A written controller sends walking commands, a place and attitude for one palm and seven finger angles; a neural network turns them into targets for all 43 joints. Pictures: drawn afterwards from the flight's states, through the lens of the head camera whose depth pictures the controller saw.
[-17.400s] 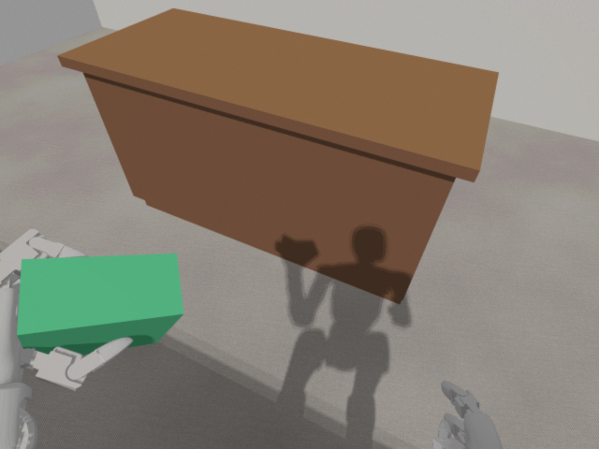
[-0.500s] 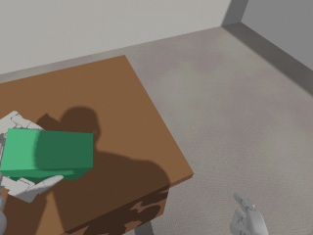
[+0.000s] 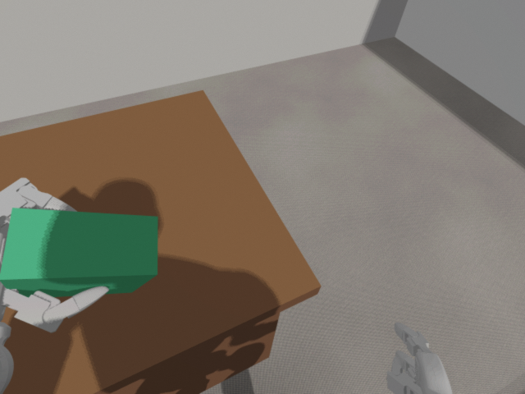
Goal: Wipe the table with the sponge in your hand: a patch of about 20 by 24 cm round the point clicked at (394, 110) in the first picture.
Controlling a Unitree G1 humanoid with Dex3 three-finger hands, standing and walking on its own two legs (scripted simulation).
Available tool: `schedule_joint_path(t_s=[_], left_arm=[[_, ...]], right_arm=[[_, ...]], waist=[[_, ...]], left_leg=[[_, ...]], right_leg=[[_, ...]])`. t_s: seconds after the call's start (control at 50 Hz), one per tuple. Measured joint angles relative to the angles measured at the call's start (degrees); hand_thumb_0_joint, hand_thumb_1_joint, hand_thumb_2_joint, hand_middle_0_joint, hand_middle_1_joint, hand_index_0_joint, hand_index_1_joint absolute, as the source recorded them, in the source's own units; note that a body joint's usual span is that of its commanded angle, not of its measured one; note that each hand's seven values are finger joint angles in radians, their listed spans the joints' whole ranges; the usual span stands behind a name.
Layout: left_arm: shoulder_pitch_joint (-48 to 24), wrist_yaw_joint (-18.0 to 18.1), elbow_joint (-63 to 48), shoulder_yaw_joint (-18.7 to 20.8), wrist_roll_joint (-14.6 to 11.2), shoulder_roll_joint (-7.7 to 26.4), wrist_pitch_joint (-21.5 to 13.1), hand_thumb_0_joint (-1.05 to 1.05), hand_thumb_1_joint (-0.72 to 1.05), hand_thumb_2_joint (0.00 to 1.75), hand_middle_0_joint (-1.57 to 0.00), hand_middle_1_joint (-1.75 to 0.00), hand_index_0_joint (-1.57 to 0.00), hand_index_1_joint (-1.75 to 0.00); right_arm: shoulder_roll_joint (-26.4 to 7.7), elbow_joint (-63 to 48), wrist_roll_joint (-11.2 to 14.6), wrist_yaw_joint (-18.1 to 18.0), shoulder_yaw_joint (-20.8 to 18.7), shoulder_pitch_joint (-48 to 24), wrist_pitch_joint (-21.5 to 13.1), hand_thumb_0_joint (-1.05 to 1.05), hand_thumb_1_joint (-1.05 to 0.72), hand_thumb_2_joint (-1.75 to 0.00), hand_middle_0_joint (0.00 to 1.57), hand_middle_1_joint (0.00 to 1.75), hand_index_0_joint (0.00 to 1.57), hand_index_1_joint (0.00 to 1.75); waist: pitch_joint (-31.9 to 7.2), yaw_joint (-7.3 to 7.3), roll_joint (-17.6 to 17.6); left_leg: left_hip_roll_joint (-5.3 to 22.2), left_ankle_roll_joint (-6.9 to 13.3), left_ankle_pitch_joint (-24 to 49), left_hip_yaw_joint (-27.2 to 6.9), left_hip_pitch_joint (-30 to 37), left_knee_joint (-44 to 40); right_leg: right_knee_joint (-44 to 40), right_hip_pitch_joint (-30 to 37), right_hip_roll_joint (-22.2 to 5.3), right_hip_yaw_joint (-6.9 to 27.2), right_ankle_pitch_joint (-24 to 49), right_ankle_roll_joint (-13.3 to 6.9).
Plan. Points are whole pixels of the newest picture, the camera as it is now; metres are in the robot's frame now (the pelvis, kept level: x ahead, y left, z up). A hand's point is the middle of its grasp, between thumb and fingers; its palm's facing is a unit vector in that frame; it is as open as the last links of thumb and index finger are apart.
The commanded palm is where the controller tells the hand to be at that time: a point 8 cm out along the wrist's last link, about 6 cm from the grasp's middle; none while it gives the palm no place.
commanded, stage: shuffle to correct the standing spot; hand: left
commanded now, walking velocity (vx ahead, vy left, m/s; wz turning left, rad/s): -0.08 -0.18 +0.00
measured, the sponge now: (105, 259) +0.24 +0.20 +0.14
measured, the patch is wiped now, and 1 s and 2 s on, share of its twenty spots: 0.00 0.00 0.00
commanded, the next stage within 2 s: none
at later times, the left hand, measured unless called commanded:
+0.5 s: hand (42, 257) +0.22 +0.25 +0.17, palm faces +0.32 -0.87 -0.39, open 10.4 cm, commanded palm +0.16 +0.29 +0.18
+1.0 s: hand (54, 255) +0.23 +0.24 +0.16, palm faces +0.32 -0.87 -0.37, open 10.4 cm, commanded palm +0.17 +0.29 +0.18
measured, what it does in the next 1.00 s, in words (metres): stands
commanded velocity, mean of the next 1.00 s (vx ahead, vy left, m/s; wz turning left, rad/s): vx -0.07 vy -0.19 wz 0.00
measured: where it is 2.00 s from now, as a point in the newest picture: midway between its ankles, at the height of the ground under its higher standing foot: outside the picture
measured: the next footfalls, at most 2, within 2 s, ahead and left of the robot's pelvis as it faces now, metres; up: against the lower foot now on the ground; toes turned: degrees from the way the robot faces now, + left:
none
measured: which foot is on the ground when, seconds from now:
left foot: down 0.00-1.00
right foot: down 0.00-1.00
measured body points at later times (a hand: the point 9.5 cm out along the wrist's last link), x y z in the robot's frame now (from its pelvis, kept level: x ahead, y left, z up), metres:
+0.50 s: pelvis +0.00 +0.01 +0.00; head +0.02 +0.03 +0.45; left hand +0.20 +0.29 +0.19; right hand +0.17 -0.23 -0.08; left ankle +0.03 +0.14 -0.74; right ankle -0.02 -0.03 -0.74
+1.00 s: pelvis +0.01 +0.01 +0.00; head +0.02 +0.02 +0.45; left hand +0.20 +0.29 +0.18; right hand +0.16 -0.24 -0.08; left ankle +0.03 +0.14 -0.74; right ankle -0.01 -0.03 -0.74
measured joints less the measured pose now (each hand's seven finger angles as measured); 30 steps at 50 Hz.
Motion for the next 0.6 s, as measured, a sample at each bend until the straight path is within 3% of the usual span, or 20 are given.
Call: schedule_joint_path(t_s=[0.28, 0.52, 0.6], left_arm=[[1.8, 0.09, -0.57, -0.22, -0.25, -0.19, 0.14, -0.01, -0.52, 1.02, -0.71, -1.36, -0.72, -1.35], [-0.14, 0.08, 0.74, -0.27, 0.08, -0.19, -0.04, -0.01, -0.52, 1.02, -0.71, -1.36, -0.72, -1.35], [0.38, -0.11, 0.28, -0.31, 0.17, 0.06, 0.02, -0.01, -0.52, 1.02, -0.71, -1.36, -0.72, -1.35]], right_arm=[[0.31, 1.19, -0.04, -0.21, 0.14, 1.39, -0.84, 0.01, -0.9, -0.9, 0.2, 0.3, 0.21, 0.3], [1.03, 0.68, -0.25, -0.01, 0.61, 0.49, -1.14, 0.01, -0.9, -0.9, 0.2, 0.3, 0.21, 0.3], [1.12, -0.09, -0.24, 0.24, 0.65, 0.08, -1.11, 0.01, -0.9, -0.9, 0.2, 0.3, 0.21, 0.3]], waist=[[-0.92, 0.37, 0.45], [-1.37, 0.07, -0.37], [-0.75, 0.14, -0.17]], left_leg=[[-0.06, 0.45, -0.75, 0.2, -1.04, 1.68], [-0.49, 0.8, 0.04, 0.53, 0.12, -0.1], [-0.4, 0.69, 0.67, 0.49, 0.06, -0.81]], right_leg=[[0.93, -0.74, -0.07, 0.08, -0.15, -1.36], [-0.29, 0.14, -0.55, 0.39, 0.38, 0.2], [-1.3, 0.21, -0.4, 0.36, 1.16, -0.17]])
